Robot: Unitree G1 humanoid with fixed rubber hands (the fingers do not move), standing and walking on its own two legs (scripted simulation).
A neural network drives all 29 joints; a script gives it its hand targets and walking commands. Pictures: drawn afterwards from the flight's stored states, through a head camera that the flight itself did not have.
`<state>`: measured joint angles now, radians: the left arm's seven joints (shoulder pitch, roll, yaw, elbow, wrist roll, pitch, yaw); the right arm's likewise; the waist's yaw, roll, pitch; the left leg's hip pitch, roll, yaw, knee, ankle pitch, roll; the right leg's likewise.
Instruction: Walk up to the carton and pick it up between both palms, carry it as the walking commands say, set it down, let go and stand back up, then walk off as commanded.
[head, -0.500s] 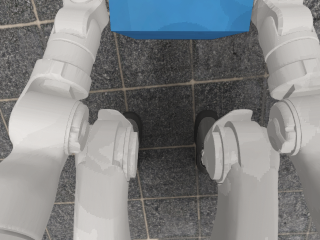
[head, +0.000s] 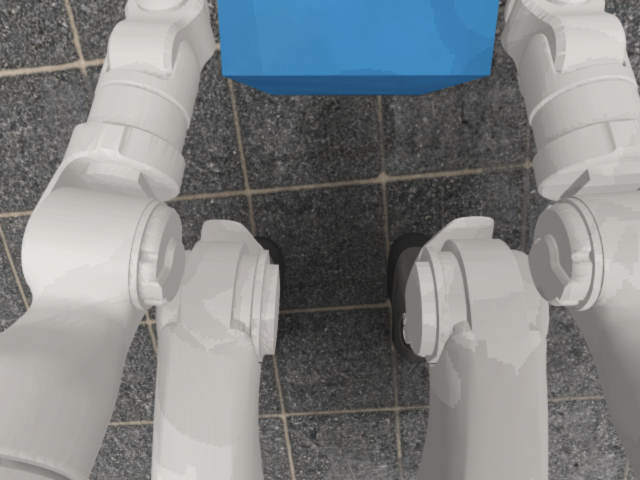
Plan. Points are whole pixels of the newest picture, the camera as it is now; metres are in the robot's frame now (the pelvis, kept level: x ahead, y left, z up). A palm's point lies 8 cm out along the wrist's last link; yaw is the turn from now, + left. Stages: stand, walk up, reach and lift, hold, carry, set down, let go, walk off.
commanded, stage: reach and lift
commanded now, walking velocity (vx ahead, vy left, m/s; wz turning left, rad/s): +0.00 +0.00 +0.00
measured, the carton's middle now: out of the picture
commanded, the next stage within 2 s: none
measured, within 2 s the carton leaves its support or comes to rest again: leaves its support in 0.24 s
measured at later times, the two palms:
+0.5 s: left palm out of the picture +0.54 +0.11 -0.11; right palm out of the picture +0.53 -0.18 -0.12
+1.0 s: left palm out of the picture +0.54 +0.11 -0.07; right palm out of the picture +0.52 -0.18 -0.08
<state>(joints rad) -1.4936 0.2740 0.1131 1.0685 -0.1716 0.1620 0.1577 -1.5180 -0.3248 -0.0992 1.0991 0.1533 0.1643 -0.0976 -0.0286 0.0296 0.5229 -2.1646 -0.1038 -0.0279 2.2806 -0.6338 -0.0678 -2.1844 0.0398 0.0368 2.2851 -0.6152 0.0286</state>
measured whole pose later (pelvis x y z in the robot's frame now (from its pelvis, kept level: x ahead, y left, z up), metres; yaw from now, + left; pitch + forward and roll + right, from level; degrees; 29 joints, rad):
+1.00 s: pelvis -0.01 +0.00 +0.08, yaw +0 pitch +28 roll +2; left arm -1.35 0.16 0.28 0.65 -0.04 0.39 0.19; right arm -1.39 -0.23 -0.23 0.70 0.01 0.41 -0.14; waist -0.03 0.03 0.53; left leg -1.93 -0.13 -0.05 2.04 -0.61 -0.09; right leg -1.96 0.09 0.08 2.06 -0.59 0.05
